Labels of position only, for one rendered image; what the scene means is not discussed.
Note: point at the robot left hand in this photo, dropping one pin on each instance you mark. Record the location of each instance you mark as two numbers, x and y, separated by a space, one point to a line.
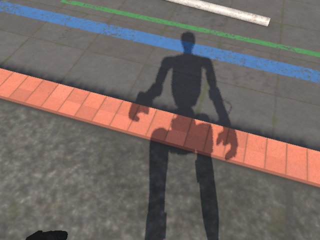
49 235

